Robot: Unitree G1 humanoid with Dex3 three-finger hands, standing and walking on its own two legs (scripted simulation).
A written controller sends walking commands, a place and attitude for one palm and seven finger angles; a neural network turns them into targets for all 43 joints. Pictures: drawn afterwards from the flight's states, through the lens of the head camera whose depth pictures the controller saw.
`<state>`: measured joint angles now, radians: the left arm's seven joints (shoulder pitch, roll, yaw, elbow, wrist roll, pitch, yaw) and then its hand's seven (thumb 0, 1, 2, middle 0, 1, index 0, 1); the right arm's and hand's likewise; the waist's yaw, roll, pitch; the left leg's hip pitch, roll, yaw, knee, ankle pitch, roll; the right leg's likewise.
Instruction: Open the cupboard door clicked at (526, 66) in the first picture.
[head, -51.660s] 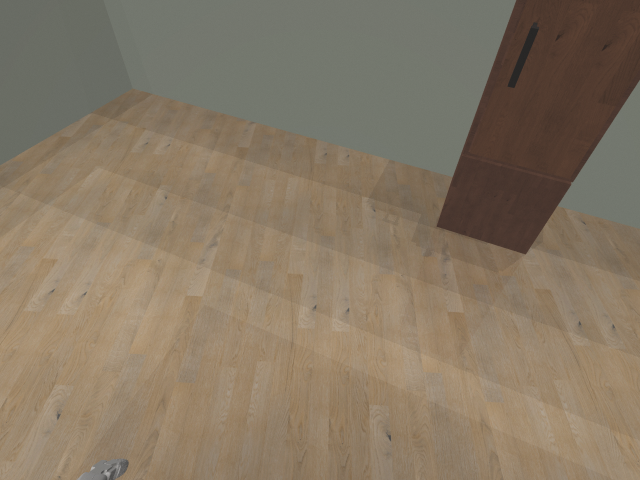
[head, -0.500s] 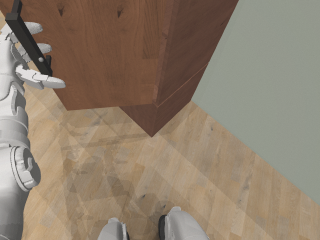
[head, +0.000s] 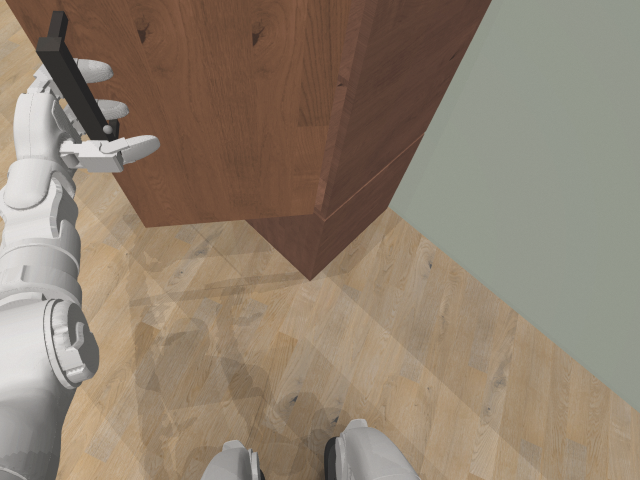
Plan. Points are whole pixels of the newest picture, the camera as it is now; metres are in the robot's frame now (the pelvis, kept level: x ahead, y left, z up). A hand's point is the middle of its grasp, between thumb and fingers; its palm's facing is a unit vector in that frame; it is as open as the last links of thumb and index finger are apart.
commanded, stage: close the thumb around the handle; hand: left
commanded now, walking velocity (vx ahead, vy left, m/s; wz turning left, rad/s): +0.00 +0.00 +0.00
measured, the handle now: (88, 96) +0.56 +0.23 +0.09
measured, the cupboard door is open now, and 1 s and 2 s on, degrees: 52 69 98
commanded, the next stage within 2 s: pull the door open along its arc in 0.38 s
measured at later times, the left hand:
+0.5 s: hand (111, 127) +0.52 +0.20 +0.08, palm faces +0.06 -1.00 -0.02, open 5.4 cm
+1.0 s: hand (129, 194) +0.43 +0.17 +0.08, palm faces +0.03 -1.00 +0.03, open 5.8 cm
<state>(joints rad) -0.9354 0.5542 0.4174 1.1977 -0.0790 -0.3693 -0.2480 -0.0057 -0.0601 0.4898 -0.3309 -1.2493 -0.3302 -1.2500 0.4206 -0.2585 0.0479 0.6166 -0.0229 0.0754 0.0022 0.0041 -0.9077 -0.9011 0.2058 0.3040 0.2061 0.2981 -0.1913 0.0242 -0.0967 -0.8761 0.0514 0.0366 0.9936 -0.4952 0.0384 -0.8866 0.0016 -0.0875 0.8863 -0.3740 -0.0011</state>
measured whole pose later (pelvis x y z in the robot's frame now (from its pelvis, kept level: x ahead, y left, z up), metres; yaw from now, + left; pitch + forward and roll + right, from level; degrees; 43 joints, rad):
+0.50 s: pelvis +0.00 -0.01 +0.00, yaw +1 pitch +22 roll -3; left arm -0.97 0.56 0.40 1.22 -0.07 -0.39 -0.22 0.01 0.78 0.85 -0.39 -1.35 -0.37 -1.35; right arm 0.42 -0.27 0.04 0.63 -0.03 0.07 0.00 0.00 -0.91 -0.90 0.21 0.30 0.21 0.30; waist -0.19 0.02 -0.09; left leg -0.89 0.05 0.02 1.00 -0.49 0.03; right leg -0.90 0.00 -0.10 0.90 -0.38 -0.01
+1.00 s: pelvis +0.02 -0.01 +0.02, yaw -1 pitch +17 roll -2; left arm -0.36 0.29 0.28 0.59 -0.23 -0.32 -0.18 0.01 0.73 0.74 -0.37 -1.35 -0.36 -1.35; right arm 0.39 -0.25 0.00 0.53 0.02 0.07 0.03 0.01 -0.91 -0.90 0.20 0.30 0.20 0.30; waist -0.09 0.03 -0.15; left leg -0.68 0.05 0.08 0.86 -0.48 0.03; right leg -0.72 0.01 -0.04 0.80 -0.37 -0.01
